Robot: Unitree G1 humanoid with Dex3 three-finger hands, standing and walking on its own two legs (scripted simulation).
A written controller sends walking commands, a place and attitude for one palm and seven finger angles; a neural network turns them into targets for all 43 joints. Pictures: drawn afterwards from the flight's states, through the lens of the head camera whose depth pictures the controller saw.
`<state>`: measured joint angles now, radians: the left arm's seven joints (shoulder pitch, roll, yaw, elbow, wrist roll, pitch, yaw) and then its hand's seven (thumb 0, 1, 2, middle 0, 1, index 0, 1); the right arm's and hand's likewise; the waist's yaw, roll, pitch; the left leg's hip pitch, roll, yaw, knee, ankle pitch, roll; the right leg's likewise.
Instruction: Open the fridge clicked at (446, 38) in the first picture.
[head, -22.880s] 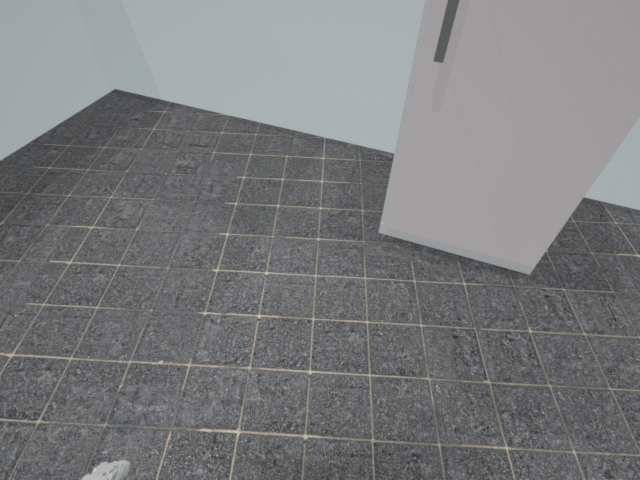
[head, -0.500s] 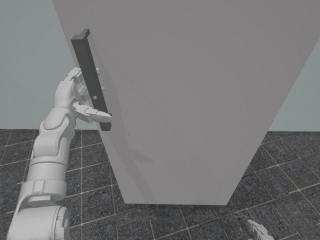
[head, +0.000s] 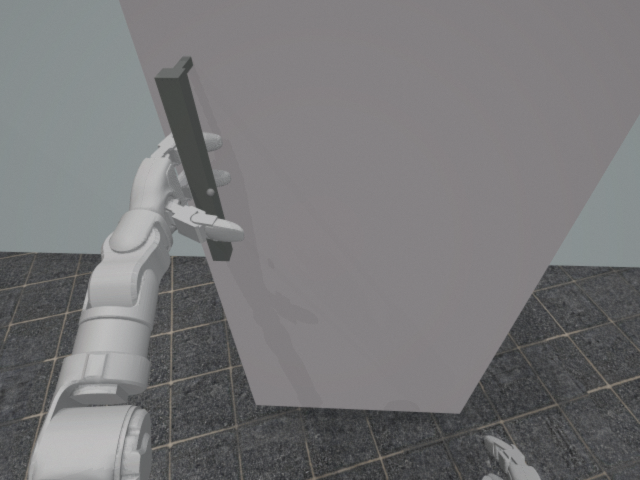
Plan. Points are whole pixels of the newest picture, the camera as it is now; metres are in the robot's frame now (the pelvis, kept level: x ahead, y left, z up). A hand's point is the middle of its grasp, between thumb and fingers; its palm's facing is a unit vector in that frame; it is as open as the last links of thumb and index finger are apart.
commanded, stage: slide the fingers in behind the handle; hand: left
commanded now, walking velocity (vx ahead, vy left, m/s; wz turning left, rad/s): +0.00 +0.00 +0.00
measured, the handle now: (206, 171) +0.45 +0.18 +0.18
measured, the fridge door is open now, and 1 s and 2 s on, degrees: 0 0 0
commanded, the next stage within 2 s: grip the handle and tug to test in 0.06 s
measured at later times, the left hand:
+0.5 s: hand (208, 193) +0.39 +0.16 +0.19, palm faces +0.02 -1.00 +0.00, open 11.4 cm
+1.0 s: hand (210, 191) +0.40 +0.16 +0.19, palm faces +0.04 -1.00 +0.00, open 5.9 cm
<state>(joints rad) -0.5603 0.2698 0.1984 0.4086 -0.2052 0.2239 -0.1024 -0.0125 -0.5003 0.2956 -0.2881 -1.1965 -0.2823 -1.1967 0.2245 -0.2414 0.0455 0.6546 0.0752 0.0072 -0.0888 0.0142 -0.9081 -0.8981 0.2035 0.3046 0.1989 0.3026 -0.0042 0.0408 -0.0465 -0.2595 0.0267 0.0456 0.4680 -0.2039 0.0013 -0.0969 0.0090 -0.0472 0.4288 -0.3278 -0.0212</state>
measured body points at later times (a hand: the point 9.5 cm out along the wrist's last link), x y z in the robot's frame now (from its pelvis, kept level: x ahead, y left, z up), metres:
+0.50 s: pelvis +0.00 +0.00 +0.00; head -0.02 -0.02 +0.45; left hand +0.39 +0.21 +0.19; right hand +0.14 -0.25 -0.10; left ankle +0.03 +0.12 -0.74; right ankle -0.06 -0.10 -0.74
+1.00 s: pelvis +0.00 +0.00 +0.00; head -0.01 -0.02 +0.45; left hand +0.39 +0.21 +0.19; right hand +0.14 -0.25 -0.10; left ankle +0.03 +0.12 -0.74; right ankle -0.06 -0.10 -0.74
